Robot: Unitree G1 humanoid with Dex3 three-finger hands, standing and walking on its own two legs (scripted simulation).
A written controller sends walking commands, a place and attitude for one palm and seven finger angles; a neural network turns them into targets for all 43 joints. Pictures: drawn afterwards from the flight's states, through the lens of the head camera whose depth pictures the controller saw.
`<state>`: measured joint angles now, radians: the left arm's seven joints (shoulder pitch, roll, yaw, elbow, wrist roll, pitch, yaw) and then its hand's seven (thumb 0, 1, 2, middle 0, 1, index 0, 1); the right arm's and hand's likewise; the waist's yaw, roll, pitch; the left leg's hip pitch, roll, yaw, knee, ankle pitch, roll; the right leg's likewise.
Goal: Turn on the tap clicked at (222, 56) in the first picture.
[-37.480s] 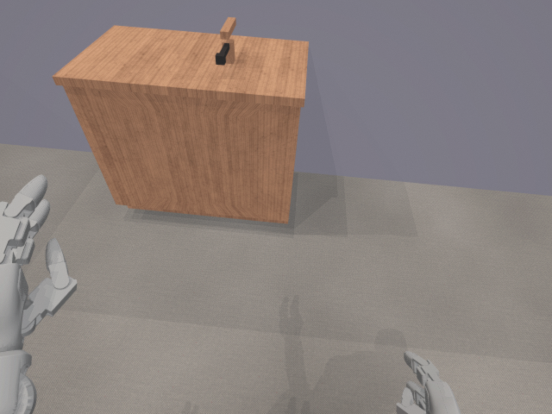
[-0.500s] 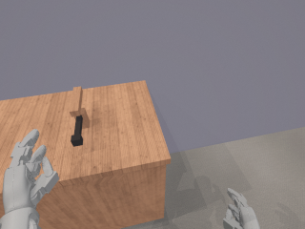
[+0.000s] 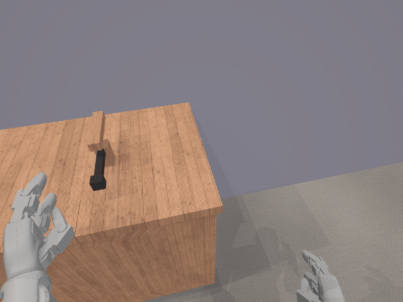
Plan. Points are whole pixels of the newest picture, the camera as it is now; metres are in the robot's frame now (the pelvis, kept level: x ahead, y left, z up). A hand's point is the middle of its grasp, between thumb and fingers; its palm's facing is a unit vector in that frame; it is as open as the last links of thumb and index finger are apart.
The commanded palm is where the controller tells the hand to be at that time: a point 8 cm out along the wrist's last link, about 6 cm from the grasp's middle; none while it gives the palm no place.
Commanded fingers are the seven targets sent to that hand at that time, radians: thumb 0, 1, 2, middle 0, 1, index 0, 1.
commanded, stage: reach beside the lever's end, fingers flat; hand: left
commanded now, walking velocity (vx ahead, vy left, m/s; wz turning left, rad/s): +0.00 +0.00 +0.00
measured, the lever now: (98, 182) +0.36 +0.30 +0.03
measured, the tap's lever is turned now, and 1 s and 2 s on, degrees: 0 0 0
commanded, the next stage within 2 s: push the lever round in 1.92 s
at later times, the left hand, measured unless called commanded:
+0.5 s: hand (76, 212) +0.24 +0.27 +0.09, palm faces +0.53 -0.84 -0.12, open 7.5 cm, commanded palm +0.20 +0.31 +0.09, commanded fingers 0.00 0.90 0.90 -0.18 -0.25 -0.18 -0.25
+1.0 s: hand (82, 202) +0.28 +0.29 +0.06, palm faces +0.53 -0.84 -0.11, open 7.7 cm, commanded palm +0.24 +0.33 +0.06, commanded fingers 0.00 0.90 0.90 -0.16 -0.19 -0.16 -0.19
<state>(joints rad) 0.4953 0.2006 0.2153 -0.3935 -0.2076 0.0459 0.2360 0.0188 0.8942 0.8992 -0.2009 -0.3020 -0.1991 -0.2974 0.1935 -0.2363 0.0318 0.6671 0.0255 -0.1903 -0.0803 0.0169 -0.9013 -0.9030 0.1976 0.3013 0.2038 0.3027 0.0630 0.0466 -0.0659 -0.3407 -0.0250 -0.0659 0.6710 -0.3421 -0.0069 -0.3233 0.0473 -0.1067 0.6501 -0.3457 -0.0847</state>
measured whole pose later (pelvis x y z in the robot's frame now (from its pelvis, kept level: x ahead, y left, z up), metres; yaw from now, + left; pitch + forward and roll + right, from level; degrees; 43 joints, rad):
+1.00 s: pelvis +0.00 +0.03 -0.01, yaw -1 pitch +7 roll -1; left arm 0.14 0.21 0.28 0.12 -0.16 -0.20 0.24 0.02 0.90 0.90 -0.17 -0.21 -0.17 -0.21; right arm 0.18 -0.24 0.01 0.69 0.01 -0.11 -0.06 0.01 -0.90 -0.90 0.20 0.30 0.20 0.30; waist 0.02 0.03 -0.07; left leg -0.49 -0.04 -0.04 0.76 -0.38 0.02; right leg -0.48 0.03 -0.09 0.73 -0.37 -0.05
